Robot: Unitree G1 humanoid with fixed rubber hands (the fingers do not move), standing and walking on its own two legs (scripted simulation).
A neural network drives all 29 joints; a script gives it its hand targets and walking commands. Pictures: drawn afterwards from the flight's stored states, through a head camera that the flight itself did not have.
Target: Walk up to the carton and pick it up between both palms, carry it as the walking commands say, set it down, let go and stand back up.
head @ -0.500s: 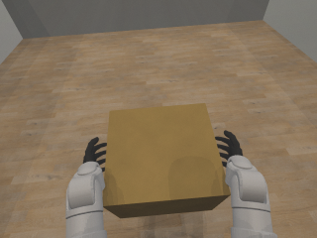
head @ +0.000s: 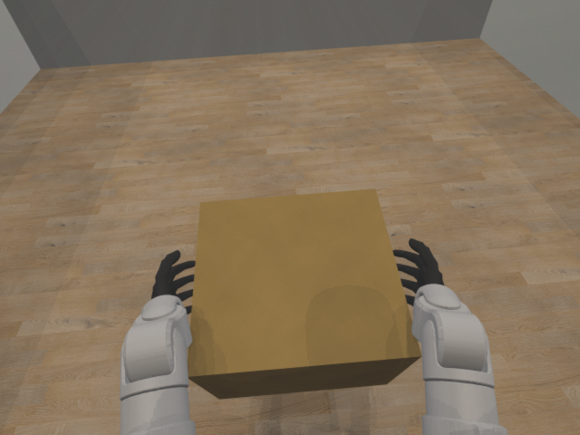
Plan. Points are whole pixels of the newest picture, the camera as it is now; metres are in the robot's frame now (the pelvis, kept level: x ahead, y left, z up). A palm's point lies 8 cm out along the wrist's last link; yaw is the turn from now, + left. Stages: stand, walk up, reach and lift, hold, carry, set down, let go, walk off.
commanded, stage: carry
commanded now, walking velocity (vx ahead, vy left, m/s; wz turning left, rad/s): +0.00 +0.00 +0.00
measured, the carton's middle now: (296, 295) +0.33 +0.01 -0.02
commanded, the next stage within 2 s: none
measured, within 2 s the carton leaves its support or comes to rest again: neither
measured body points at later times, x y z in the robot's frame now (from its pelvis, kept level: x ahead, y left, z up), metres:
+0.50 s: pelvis +0.00 +0.00 +0.00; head -0.01 -0.01 +0.45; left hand +0.29 +0.18 +0.05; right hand +0.29 -0.17 +0.05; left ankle +0.04 +0.09 -0.73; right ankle +0.02 -0.11 -0.73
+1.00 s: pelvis -0.03 +0.00 +0.00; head -0.04 +0.00 +0.45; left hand +0.25 +0.18 +0.09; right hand +0.25 -0.18 +0.09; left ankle +0.04 +0.10 -0.73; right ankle +0.02 -0.11 -0.73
